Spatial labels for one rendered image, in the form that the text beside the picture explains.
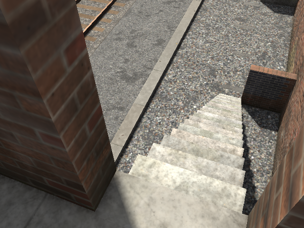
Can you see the stairs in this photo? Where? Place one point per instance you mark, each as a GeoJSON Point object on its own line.
{"type": "Point", "coordinates": [203, 157]}

